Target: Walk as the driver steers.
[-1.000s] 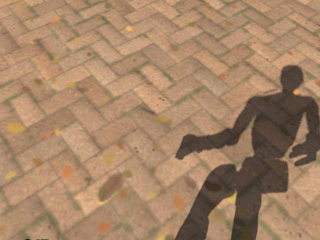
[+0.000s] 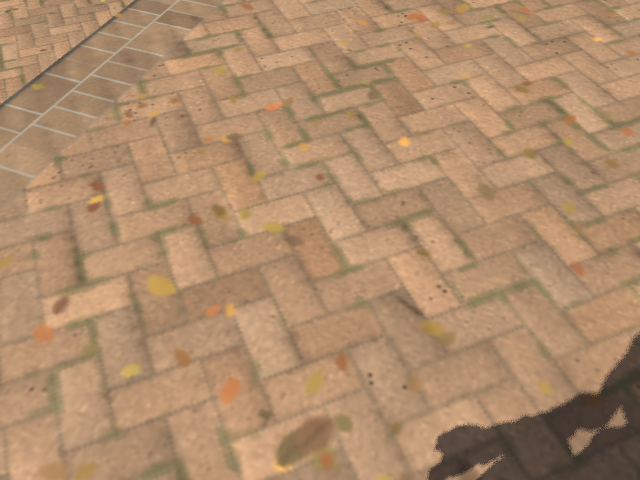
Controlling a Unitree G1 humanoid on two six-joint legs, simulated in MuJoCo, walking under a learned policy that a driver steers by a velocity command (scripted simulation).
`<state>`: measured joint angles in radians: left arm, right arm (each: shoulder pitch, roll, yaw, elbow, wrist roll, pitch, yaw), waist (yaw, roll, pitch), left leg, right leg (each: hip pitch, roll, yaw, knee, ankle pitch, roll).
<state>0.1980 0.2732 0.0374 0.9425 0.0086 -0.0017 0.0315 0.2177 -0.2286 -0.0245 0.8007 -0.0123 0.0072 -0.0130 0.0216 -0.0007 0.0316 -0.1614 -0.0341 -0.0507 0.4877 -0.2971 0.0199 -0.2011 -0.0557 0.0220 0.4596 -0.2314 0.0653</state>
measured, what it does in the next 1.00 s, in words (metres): stands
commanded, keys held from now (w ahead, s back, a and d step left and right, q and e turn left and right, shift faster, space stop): no key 1.00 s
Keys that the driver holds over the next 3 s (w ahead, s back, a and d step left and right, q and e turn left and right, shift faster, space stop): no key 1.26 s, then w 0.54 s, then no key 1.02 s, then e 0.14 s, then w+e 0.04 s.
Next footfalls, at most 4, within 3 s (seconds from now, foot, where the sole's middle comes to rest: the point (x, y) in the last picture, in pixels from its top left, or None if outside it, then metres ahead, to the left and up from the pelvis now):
1.94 left None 0.42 0.08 -0.78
2.30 right None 0.42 -0.15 -0.78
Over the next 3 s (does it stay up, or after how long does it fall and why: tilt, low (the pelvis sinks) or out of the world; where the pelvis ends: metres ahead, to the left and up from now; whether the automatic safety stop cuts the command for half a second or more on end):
stays up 0.39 -0.03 -0.01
